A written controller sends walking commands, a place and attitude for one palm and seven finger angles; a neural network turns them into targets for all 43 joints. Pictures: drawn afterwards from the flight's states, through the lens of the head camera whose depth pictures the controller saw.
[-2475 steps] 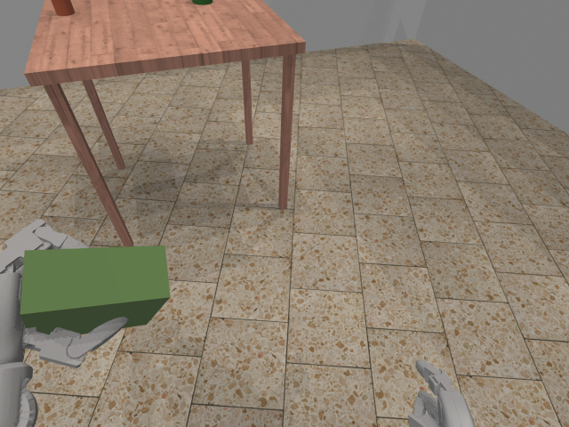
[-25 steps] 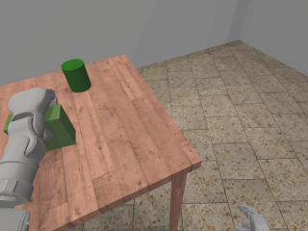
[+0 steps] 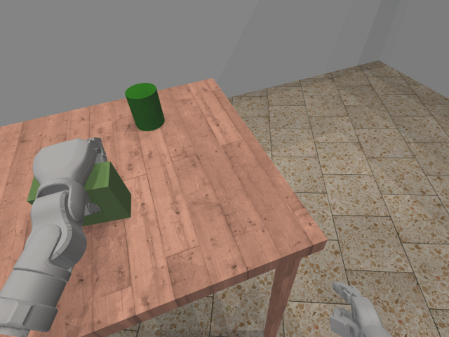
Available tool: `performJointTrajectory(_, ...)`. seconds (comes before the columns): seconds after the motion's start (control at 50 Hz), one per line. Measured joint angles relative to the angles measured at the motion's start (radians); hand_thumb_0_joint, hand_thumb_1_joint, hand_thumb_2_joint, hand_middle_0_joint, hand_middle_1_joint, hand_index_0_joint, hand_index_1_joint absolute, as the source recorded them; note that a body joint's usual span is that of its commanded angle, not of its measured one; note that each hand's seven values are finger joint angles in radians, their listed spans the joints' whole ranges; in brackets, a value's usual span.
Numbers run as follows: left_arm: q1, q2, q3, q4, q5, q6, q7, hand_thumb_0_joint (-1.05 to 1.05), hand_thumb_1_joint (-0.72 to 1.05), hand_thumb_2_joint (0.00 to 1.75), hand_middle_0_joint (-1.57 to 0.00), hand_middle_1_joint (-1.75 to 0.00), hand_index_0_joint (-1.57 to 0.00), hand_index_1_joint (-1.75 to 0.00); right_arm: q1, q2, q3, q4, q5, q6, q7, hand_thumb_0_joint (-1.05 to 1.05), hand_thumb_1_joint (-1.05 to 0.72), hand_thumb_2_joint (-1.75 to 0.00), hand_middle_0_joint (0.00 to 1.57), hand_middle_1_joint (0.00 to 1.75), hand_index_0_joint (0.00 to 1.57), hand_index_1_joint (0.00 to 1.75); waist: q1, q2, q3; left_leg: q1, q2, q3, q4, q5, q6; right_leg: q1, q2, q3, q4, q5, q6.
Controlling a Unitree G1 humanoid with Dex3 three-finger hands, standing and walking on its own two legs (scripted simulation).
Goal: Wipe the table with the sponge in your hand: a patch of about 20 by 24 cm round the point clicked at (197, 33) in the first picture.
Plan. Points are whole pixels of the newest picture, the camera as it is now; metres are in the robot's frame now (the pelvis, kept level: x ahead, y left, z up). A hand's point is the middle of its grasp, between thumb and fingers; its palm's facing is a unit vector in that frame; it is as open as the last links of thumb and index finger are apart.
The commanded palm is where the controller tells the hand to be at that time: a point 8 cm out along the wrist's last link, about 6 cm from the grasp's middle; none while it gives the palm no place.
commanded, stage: wipe back along the first lane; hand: left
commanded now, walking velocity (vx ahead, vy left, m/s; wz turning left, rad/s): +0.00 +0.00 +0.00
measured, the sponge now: (90, 202) +0.32 +0.31 +0.07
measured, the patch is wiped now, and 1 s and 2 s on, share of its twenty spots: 1.00 1.00 1.00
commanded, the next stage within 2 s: lift the sponge slowly off the table in 1.30 s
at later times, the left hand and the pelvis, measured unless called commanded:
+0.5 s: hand (88, 195) +0.29 +0.27 +0.13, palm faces +0.13 -0.06 -0.99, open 9.7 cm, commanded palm +0.23 +0.26 +0.16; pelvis +0.00 -0.01 +0.00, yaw -2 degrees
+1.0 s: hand (90, 216) +0.25 +0.25 +0.13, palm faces +0.18 -0.10 -0.98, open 9.7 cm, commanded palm +0.19 +0.23 +0.16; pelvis +0.00 -0.03 +0.00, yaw -2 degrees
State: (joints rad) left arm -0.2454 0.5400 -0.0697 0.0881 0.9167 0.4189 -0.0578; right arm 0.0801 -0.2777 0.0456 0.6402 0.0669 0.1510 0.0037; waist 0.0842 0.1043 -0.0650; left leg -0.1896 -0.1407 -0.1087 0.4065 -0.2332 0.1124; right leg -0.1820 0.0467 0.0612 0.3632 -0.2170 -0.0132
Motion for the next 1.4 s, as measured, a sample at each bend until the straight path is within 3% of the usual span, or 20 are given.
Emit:
performJointTrajectory(0.18, -0.013, -0.028, -0.045, 0.008, 0.027, 0.069, 0.002, 0.00, -0.49, 1.02, -0.73, -1.42, -0.77, -1.52, -0.022, 0.005, 0.017, -0.007, 0.005, -0.011, -0.004, 0.01, -0.91, -0.90, 0.20, 0.30, 0.20, 0.30, 0.003, 0.001, -0.002, 0.005, 0.000, 0.008, 0.002, 0.007, -0.001, -0.001, 0.000, 0.005, 0.013, 0.003, -0.008)
performJointTrajectory(0.64, 0.242, -0.015, 0.042, -0.251, -0.028, 0.105, 0.024, 0.00, -0.47, 1.02, -0.68, -1.47, -0.75, -1.51, -0.035, -0.010, 0.017, -0.012, 0.006, -0.007, 0.004, 0.01, -0.91, -0.90, 0.20, 0.30, 0.20, 0.29, 0.002, 0.009, -0.008, 0.014, 0.030, 0.032, 0.041, -0.034, -0.021, -0.002, 0.034, 0.026, 0.053, -0.019, -0.017)
performJointTrajectory(1.24, 0.498, -0.045, 0.074, -0.531, -0.065, 0.131, 0.068, 0.00, -0.46, 1.02, -0.65, -1.50, -0.77, -1.47, -0.054, 0.003, 0.022, -0.048, 0.007, 0.005, -0.009, 0.01, -0.91, -0.90, 0.20, 0.30, 0.20, 0.30, 0.014, 0.006, -0.009, 0.011, 0.048, 0.044, 0.093, -0.071, -0.038, -0.013, 0.056, 0.032, 0.114, -0.050, -0.036)
performJointTrajectory(1.4, 0.564, -0.078, 0.052, -0.605, -0.063, 0.137, 0.098, 0.01, -0.47, 1.03, -0.63, -1.51, -0.78, -1.45, -0.047, 0.001, 0.013, -0.061, 0.008, 0.013, -0.001, 0.01, -0.91, -0.90, 0.20, 0.30, 0.20, 0.30, 0.015, 0.009, -0.010, 0.015, 0.046, 0.047, 0.100, -0.071, -0.036, -0.010, 0.055, 0.034, 0.122, -0.050, -0.033)
